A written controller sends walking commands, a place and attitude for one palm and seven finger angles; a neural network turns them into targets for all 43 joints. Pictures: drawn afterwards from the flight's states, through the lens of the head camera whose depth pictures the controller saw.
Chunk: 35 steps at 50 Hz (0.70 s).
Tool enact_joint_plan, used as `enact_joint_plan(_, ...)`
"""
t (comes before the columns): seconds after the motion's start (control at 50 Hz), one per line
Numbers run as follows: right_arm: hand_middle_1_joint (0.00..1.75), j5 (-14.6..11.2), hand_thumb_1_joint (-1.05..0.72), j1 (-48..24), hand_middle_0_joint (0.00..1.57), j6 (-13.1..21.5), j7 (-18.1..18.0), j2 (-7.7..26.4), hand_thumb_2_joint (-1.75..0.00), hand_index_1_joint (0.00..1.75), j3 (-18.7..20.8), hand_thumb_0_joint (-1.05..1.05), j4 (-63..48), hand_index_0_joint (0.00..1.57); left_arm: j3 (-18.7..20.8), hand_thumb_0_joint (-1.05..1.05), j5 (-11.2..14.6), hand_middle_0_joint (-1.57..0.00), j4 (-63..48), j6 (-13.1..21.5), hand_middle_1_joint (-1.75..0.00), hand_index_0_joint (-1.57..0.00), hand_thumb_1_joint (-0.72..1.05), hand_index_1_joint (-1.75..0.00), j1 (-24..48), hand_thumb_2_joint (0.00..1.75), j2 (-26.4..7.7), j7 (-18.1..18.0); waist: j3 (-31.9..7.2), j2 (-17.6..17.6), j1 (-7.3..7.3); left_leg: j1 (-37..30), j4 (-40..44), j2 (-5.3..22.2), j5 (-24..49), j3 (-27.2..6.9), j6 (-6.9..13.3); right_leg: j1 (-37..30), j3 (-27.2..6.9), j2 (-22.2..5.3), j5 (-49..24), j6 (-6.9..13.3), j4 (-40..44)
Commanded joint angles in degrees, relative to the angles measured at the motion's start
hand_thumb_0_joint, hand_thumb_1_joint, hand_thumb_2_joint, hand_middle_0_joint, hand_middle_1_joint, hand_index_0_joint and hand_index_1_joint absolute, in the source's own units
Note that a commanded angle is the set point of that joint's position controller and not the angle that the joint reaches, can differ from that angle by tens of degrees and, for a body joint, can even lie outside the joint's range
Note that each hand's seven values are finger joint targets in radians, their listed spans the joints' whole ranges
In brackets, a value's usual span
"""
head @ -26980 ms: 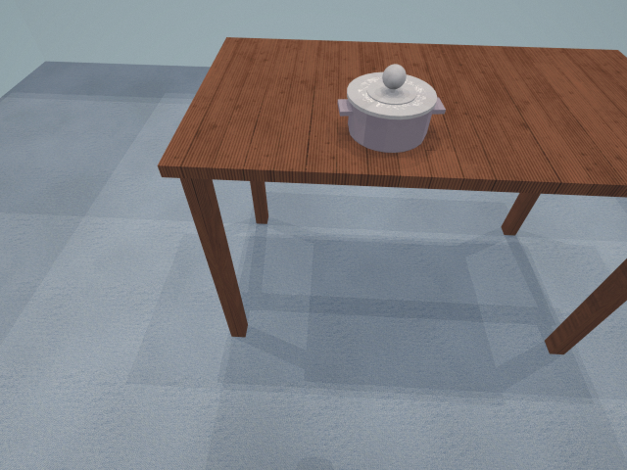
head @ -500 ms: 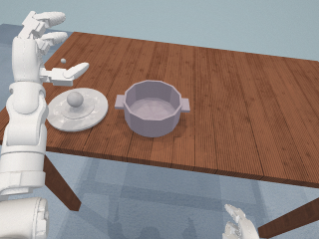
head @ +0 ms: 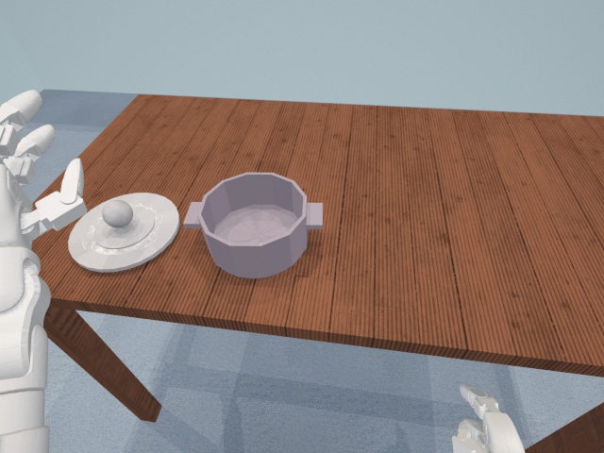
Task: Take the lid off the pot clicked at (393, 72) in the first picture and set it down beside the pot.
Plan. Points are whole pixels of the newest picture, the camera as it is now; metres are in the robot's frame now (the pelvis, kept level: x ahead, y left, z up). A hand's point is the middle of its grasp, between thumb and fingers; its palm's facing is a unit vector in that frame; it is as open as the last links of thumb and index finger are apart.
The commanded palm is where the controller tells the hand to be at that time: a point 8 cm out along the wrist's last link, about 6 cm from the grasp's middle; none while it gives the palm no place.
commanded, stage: draw the hand back to the body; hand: left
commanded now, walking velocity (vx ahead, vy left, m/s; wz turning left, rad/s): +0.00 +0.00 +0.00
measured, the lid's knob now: (117, 213) +0.46 +0.36 +0.05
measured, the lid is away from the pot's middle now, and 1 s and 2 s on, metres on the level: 0.24 0.24 0.24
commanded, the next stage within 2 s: step back with the hand held close in 0.98 s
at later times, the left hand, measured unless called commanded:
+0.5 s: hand (44, 255) +0.24 +0.26 +0.22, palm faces +0.45 -0.85 -0.27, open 7.4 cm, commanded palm +0.18 +0.29 +0.23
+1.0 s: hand out of the picture +0.17 +0.28 +0.21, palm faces +0.43 -0.85 -0.32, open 7.4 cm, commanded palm +0.12 +0.32 +0.22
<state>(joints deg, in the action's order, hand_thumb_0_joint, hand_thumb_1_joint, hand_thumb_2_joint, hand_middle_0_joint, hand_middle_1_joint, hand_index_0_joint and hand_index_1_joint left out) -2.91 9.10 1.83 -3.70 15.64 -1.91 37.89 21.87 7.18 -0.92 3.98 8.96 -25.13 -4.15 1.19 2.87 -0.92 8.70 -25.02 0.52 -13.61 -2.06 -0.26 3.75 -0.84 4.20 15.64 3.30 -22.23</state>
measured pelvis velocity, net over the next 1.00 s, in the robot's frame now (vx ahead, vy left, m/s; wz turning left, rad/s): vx -0.01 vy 0.04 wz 0.00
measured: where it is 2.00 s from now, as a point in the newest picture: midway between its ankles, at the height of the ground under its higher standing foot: outside the picture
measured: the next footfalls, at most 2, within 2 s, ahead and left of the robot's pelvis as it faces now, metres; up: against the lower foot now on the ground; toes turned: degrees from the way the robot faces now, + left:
none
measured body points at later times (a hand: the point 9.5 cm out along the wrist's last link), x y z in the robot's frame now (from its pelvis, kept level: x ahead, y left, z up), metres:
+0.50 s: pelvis +0.00 +0.00 +0.00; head -0.02 -0.02 +0.45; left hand +0.21 +0.30 +0.23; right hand +0.20 -0.22 -0.08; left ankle +0.00 +0.13 -0.74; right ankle -0.04 -0.08 -0.74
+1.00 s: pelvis -0.01 +0.04 +0.00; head -0.04 +0.04 +0.45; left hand +0.15 +0.33 +0.23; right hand +0.20 -0.16 -0.07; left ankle +0.00 +0.13 -0.74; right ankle -0.04 -0.08 -0.74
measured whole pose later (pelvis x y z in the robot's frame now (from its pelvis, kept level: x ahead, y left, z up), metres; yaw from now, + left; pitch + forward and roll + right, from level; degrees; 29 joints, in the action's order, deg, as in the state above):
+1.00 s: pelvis -0.01 +0.04 +0.00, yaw +0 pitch -5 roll -1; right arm -0.4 8.4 4.0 -3.6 11.6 -3.2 36.7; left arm 20.3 6.6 -33.1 5.4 -24.8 -21.1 -4.8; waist 1.0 1.8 -4.2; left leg 6.3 -24.5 -1.9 -12.9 -0.7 2.4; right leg 0.5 -1.8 1.6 14.0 0.2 -19.8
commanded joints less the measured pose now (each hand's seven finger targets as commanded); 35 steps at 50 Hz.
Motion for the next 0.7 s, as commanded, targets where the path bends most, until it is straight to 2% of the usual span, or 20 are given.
enact_joint_plan(0.0,0.3,-0.1,-0.9,-8.34,0.2,3.09,-0.31,4.82,-0.9,0.3,2.08,0.0,-8.97,0.2,6.93,0.0,0.4,-0.22,-16.12,4.07,-0.36,-0.22,0.78,-0.36,14.41,0.88,-15.96,-0.68,-12.18,-1.97,-0.26,-8.06,-0.45,-1.07,14.25,3.9,3.83,0.41,-0.69,-5.39,-27.94,-3.28,3.28)
enact_joint_plan(0.04,0.3,0.15,-0.9,-8.69,0.2,2.99,-0.38,4.54,-0.9,0.3,1.94,0.0,-8.82,0.2,7.68,0.0,0.76,-0.21,-15.53,3.81,-0.34,-0.21,0.83,-0.34,9.61,0.89,-15.1,-0.64,-11.71,-1.48,-0.99,-7.73,-0.47,-1.0,14.48,4.02,3.77,0.04,-1.07,-5.66,-30.04,-3.59,3.22)
enact_joint_plan(0.06,0.3,0.12,-0.9,-8.9,0.2,3.0,-0.31,4.43,-0.9,0.3,1.83,0.0,-8.92,0.2,6.97,0.0,0.79,-0.21,-16.95,3.87,-0.32,-0.21,0.85,-0.32,9.97,0.89,-14.26,-0.46,-11.46,-2.1,-0.92,-7.74,-0.33,-1.07,14.73,3.94,3.73,-0.01,-0.9,-5.57,-30.43,-3.53,3.14)
enact_joint_plan(0.1,0.3,0.12,-0.9,-9.11,0.2,3.1,-0.36,4.33,-0.9,0.3,1.97,0.0,-9.08,0.2,6.33,0.0,0.81,-0.2,-17.67,3.91,-0.3,-0.2,0.9,-0.3,9.3,0.9,-13.29,-0.39,-10.38,-2.56,-0.33,-8.11,-0.18,-1.16,14.2,4.03,3.86,1.12,-0.75,-5.51,-28.96,-3.54,3.59)
enact_joint_plan(0.14,0.3,0.22,-0.9,-9.6,0.2,3.09,-0.55,4.05,-0.9,0.3,1.89,0.0,-9.13,0.2,6.41,0.0,0.99,-0.2,-18.02,3.69,-0.3,-0.2,0.9,-0.3,6.73,0.9,-12.79,-0.36,-9.14,-1.11,-0.87,-8.21,0.06,-1.06,13.08,4.02,3.84,1.94,-1.06,-5.48,-26.72,-3.54,4.28)
enact_joint_plan(0.16,0.3,0.32,-0.9,-9.73,0.2,3.2,-0.52,3.92,-0.9,0.3,1.83,0.0,-9.35,0.2,6.46,0.0,0.93,-0.2,-20.82,4.02,-0.3,-0.2,0.9,-0.3,6.94,0.9,-12.8,-0.44,-10.35,-0.19,-1.04,-8.86,0.28,-1.1,13.57,3.97,3.78,1.14,-0.9,-5.43,-26.38,-3.32,4.3)
enact_joint_plan(0.22,0.3,0.68,-0.9,-10.2,0.2,3.55,-0.66,3.67,-0.9,0.3,1.9,0.0,-9.35,0.2,6.93,0.0,0.94,-0.2,-23.35,4.67,-0.3,-0.2,0.9,-0.3,3.24,0.9,-12.3,-0.64,-10.65,-0.26,-1.35,-9.66,0.43,-1.09,14.71,3.97,3.88,0.96,-0.73,-5.19,-26.69,-3.12,4.37)
enact_joint_plan(0.26,0.3,0.81,-0.9,-10.14,0.2,3.44,-0.67,3.62,-0.9,0.3,1.93,0.0,-9.38,0.2,6.96,0.0,1.12,-0.2,-22.77,4.22,-0.3,-0.2,0.9,-0.3,-0.02,0.9,-11.55,-0.51,-9.1,-3.51,-1.51,-8.91,0.59,-0.92,14.34,3.91,3.9,1.19,-0.61,-5.23,-26.65,-3.42,4.61)
enact_joint_plan(0.3,0.3,0.83,-0.9,-10.31,0.2,3.64,-0.62,3.44,-0.9,0.3,1.99,0.0,-9.64,0.2,6.75,0.0,1.08,-0.2,-25.05,4.65,-0.3,-0.2,0.9,-0.3,-1.24,0.9,-11.28,-0.43,-9.24,-1.69,-1.24,-9.41,0.76,-1.05,14.55,3.82,3.92,1.2,-0.42,-5.13,-25.4,-3.05,4.66)
enact_joint_plan(0.38,0.3,1.23,-0.9,-10.77,0.2,4.07,-0.64,3.11,-0.9,0.3,1.9,0.0,-9.88,0.2,6.16,0.0,0.85,-0.2,-30.88,5.27,-0.3,-0.2,0.9,-0.3,-4.75,0.9,-10.21,-0.46,-9.7,1.44,-1.94,-10.93,1.15,-0.83,16.03,3.84,3.74,1.23,-0.07,-4.78,-24.1,-2.51,4.95)
enact_joint_plan(0.4,0.3,1.3,-0.9,-10.57,0.2,4.41,-0.52,3.07,-0.9,0.3,1.9,0.0,-9.9,0.2,6.16,0.0,0.84,-0.2,-31.47,5.65,-0.3,-0.2,0.9,-0.3,-5.74,0.9,-10.13,-0.62,-9.2,0.36,-1.48,-10.73,1.2,-0.82,15.76,3.62,3.75,1.4,0.21,-4.7,-23.48,-2.43,4.86)
enact_joint_plan(0.44,0.3,1.5,-0.9,-10.24,0.2,4.11,-0.64,3.18,-0.9,0.3,2.0,0.0,-9.65,0.2,6.43,0.0,0.92,-0.2,-29.45,5.13,-0.3,-0.2,0.9,-0.3,-10.82,0.9,-9.16,-0.6,-8.22,-1.88,-2.07,-9.97,1.69,-0.59,15.67,3.47,3.72,1.59,0.61,-4.38,-22.33,-2.42,4.96)
enact_joint_plan(0.46,0.3,1.44,-0.9,-10.46,0.2,4.02,-0.63,3.16,-0.9,0.3,2.0,0.0,-9.72,0.2,6.26,0.0,0.87,-0.2,-29.76,4.93,-0.3,-0.2,0.9,-0.3,-11.39,0.9,-8.95,-0.46,-6.75,-1.44,-2.05,-9.66,1.8,-0.53,14.99,3.61,3.69,2.39,0.54,-4.33,-21.41,-2.44,5.37)
enact_joint_plan(0.5,0.3,1.48,-0.9,-10.62,0.2,4.37,-0.47,2.98,-0.9,0.3,2.1,0.0,-10.13,0.2,6.22,0.0,0.79,-0.2,-33.89,5.62,-0.3,-0.2,0.9,-0.3,-12.42,0.9,-9.04,-0.44,-7.78,-0.52,-1.78,-10.21,1.93,-0.47,15.12,3.42,3.68,1.81,0.56,-4.44,-20.91,-2.26,5.29)
enact_joint_plan(0.52,0.3,1.69,-0.9,-10.56,0.2,4.36,-0.57,2.95,-0.9,0.3,2.07,0.0,-10.05,0.2,6.45,0.0,0.78,-0.2,-33.32,5.59,-0.3,-0.2,0.9,-0.3,-14.78,0.9,-8.79,-0.51,-7.95,-0.07,-2.28,-10.22,1.91,-0.45,15.25,3.33,3.65,2.03,0.63,-4.31,-20.52,-2.18,5.34)
enact_joint_plan(0.56,0.3,1.81,-0.9,-10.74,0.2,4.51,-0.44,2.81,-0.9,0.3,1.94,0.0,-10.18,0.2,5.8,0.0,0.64,-0.2,-35.51,5.63,-0.3,-0.2,0.9,-0.3,-16.57,0.9,-8.12,-0.45,-6.83,0.11,-2.37,-10.14,2.25,-0.19,15.02,3.09,3.45,2.48,0.86,-4.15,-19.22,-2.04,5.55)
enact_joint_plan(0.6,0.3,1.8,-0.9,-10.56,0.2,4.67,-0.29,2.79,-0.9,0.3,1.98,0.0,-10.21,0.2,5.87,0.0,0.67,-0.2,-36.22,5.66,-0.3,-0.2,0.9,-0.3,-18.26,0.9,-7.97,-0.51,-5.61,-1.56,-1.97,-9.4,2.51,-0.07,13.96,2.72,3.4,2.81,0.91,-4.06,-17.75,-1.99,5.79)
enact_joint_plan(0.62,0.3,1.91,-0.9,-10.66,0.2,4.71,-0.34,2.81,-0.9,0.3,2.02,0.0,-10.31,0.2,5.56,0.0,0.4,-0.2,-37.47,5.81,-0.3,-0.2,0.9,-0.3,-18.89,0.9,-7.68,-0.52,-6.67,0.3,-2.29,-9.74,2.62,-0.05,13.47,2.71,3.33,2.95,0.85,-4.03,-16.59,-1.89,5.9)
enact_joint_plan(0.64,0.3,1.99,-0.9,-10.62,0.2,4.83,-0.38,2.52,-0.9,0.3,1.89,0.0,-10.34,0.2,5.85,0.0,0.45,-0.2,-37.84,5.76,-0.3,-0.2,0.9,-0.3,-20.8,0.9,-7.7,-0.64,-5.93,1.41,-2.54,-9.51,2.8,0.05,13.03,2.65,3.21,3.0,0.92,-4.09,-15.87,-1.81,5.96)
enact_joint_plan(0.68,0.3,2.1,-0.9,-10.51,0.2,4.88,-0.37,2.49,-0.9,0.3,1.71,0.0,-10.31,0.2,5.12,0.0,0.26,-0.2,-39.01,5.48,-0.3,-0.2,0.9,-0.3,-21.86,0.9,-6.95,-0.69,-4.91,1.29,-2.41,-9.26,3.13,0.2,12.49,2.25,2.98,3.53,1.07,-3.75,-14.4,-1.65,6.31)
